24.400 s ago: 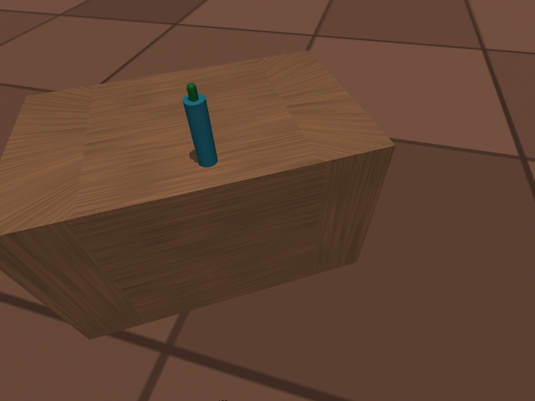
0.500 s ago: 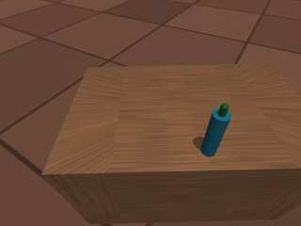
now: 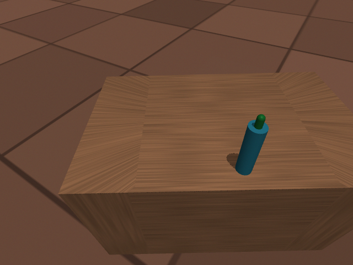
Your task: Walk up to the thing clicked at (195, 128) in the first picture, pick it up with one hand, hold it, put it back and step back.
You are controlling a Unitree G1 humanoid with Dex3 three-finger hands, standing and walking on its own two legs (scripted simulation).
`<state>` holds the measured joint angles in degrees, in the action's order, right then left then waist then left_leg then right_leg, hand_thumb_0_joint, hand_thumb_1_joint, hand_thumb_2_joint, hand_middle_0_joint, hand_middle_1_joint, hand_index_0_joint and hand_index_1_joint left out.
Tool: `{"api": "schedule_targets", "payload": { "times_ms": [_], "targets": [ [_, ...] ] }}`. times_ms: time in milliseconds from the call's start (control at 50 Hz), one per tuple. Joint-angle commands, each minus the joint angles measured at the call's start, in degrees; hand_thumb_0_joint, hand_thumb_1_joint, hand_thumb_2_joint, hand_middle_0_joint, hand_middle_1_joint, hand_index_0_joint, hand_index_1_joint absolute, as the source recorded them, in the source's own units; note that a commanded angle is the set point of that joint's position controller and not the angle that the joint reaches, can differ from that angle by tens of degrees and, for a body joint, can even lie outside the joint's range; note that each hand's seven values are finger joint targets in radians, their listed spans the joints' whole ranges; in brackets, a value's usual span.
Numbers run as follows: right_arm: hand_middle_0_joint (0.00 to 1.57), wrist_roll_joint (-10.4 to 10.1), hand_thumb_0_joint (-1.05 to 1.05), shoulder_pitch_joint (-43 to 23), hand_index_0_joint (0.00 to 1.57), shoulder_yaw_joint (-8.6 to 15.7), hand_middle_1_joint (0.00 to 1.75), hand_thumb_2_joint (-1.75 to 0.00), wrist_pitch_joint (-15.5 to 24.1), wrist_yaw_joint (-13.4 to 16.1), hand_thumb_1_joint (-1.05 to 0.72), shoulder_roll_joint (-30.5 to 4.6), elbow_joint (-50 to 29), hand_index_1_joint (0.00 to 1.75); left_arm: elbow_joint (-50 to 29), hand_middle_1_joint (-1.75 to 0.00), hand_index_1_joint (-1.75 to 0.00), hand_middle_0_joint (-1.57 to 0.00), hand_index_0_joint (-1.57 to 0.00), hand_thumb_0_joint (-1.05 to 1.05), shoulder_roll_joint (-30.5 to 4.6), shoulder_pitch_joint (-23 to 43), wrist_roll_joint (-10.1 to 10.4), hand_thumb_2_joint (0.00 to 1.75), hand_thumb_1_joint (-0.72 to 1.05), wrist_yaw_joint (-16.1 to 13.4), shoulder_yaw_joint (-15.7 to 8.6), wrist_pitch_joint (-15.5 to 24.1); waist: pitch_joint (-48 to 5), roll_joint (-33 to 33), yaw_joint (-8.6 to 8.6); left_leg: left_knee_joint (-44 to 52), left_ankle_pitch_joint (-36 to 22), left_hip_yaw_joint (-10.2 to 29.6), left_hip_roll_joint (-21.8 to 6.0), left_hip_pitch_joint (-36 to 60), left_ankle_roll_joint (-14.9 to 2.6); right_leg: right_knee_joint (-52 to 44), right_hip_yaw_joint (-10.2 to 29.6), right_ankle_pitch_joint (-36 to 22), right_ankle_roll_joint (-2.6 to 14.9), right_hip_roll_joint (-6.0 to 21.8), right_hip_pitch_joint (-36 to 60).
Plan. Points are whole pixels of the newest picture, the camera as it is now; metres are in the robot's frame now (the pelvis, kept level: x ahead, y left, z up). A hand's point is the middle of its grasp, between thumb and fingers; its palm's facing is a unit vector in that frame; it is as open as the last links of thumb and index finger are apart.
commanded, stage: home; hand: right
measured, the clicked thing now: (251, 145) +0.45 -0.19 -0.01
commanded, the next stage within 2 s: stand in 1.16 s
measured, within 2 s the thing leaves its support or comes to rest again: neither
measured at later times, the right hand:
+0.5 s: hand out of the picture +0.08 -0.26 -0.15, palm faces -0.03 +0.93 -0.37, open 17.6 cm
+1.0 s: hand out of the picture +0.12 -0.24 -0.15, palm faces -0.01 +0.93 -0.36, open 17.6 cm
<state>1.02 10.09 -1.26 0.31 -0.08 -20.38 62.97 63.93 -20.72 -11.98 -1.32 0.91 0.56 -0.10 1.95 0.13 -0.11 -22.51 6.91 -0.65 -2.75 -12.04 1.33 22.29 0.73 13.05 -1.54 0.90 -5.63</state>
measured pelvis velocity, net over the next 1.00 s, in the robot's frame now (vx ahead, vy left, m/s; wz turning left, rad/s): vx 0.04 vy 0.01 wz -0.01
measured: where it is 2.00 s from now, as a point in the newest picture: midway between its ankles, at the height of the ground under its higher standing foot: outside the picture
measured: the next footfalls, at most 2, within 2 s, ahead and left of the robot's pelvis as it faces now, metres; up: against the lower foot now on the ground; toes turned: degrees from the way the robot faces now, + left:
none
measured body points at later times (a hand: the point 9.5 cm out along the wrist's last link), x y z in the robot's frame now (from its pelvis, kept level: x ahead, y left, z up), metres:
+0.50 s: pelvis +0.02 +0.00 +0.00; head +0.03 +0.01 +0.45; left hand +0.08 +0.30 -0.14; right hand +0.09 -0.30 -0.13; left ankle +0.06 +0.13 -0.74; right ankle -0.01 -0.14 -0.74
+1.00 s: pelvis +0.04 +0.01 +0.00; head +0.05 +0.01 +0.45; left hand +0.11 +0.31 -0.13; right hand +0.12 -0.29 -0.13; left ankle +0.06 +0.13 -0.74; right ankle -0.01 -0.14 -0.74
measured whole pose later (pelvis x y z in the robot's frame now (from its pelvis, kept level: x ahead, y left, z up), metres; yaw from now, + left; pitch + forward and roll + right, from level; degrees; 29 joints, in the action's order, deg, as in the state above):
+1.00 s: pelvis +0.04 +0.01 +0.00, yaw +0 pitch -2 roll +0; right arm 0.5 5.6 -0.3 0.4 0.4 -20.0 64.6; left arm 64.2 -20.5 -7.2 -1.0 -0.1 0.2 0.1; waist 2.8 -0.3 0.0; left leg -21.1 9.4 -1.7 -1.6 -9.5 0.6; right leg 17.8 1.4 13.8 -2.6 2.3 -1.9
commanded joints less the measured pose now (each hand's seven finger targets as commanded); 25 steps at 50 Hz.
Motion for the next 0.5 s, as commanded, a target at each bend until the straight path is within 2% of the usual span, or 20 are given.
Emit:
{"api": "schedule_targets", "payload": {
  "times_ms": [0,140,200,240,320,380,480],
  "targets": [
    [0.05,-0.1,0.0,-3.4,0.05,2.7,0.04,-0.03,1.5,0.7,0.58,-13.2,-3.5,0.04,-2.8,-0.3,-0.3,-0.2,-0.2,0.0,-11.7,1.9,0.1,0.9,0.9,-0.7,-2.6,1.0,1.6,1.4,0.04,7.7,15.7,7.5,-5.2,0.8,-2.64,-6.2,4.4,5.1,2.99,4.0,-7.1],
    [0.05,-0.4,0.0,-2.9,0.05,2.8,0.05,-0.03,1.2,0.4,0.58,-12.4,-2.8,0.05,-2.6,-0.3,-0.3,-0.2,-0.2,0.0,-12.2,2.6,0.1,0.9,0.9,-0.8,-2.7,1.2,1.6,-1.3,0.65,4.9,11.7,6.3,-4.2,2.2,-2.43,-8.1,6.0,7.1,3.17,5.1,-8.8],
    [0.05,-0.4,0.0,-3.0,0.05,2.8,0.04,-0.03,1.2,0.4,0.59,-12.3,-2.7,0.04,-2.8,-0.3,-0.3,-0.2,-0.2,0.0,-12.3,3.3,0.3,0.9,0.9,-1.0,-2.8,1.4,0.8,-1.8,0.88,3.7,7.4,5.5,-4.1,3.4,-2.53,-8.3,6.4,4.5,3.1,5.6,-8.1],
    [0.05,-0.4,0.0,-2.7,0.05,2.7,0.04,-0.02,1.3,0.4,0.59,-12.3,-2.4,0.04,-2.6,-0.3,-0.3,-0.2,-0.2,0.0,-12.1,3.2,0.4,0.9,0.9,-1.1,-2.7,1.5,-0.6,-1.5,0.87,3.3,4.0,5.4,-4.5,4.1,-2.74,-7.8,6.2,0.0,2.94,5.8,-6.2],
    [0.05,-0.5,0.0,-3.6,0.05,2.6,0.04,-0.02,1.3,0.6,0.6,-12.6,-2.3,0.04,-2.5,-0.3,-0.3,-0.2,-0.2,0.0,-12.3,3.5,0.5,0.9,0.9,-1.3,-2.8,1.4,-0.3,-0.8,0.41,3.7,2.6,5.3,-4.5,3.6,-2.7,-7.1,5.5,-2.1,2.66,5.7,-5.2],
    [0.04,-0.5,0.0,-3.7,0.04,2.5,0.04,-0.02,1.3,0.7,0.61,-12.4,-2.3,0.04,-2.6,-0.3,-0.3,-0.2,-0.2,0.0,-12.1,3.5,0.4,0.9,0.9,-1.3,-2.7,1.4,-1.4,-0.8,0.36,3.2,-1.4,5.1,-4.8,4.6,-2.71,-6.7,4.9,-5.6,2.44,5.7,-3.6],
    [0.04,-0.5,0.0,-4.0,0.04,2.5,0.04,-0.02,1.5,0.8,0.61,-12.7,-1.9,0.04,-2.5,-0.3,-0.3,-0.2,-0.2,0.0,-11.7,4.1,0.6,0.9,0.9,-1.3,-2.7,1.1,-1.6,0.8,0.09,3.9,-3.5,5.0,-5.0,4.9,-2.52,-6.3,4.5,-6.6,2.32,5.7,-2.2]
  ]
}}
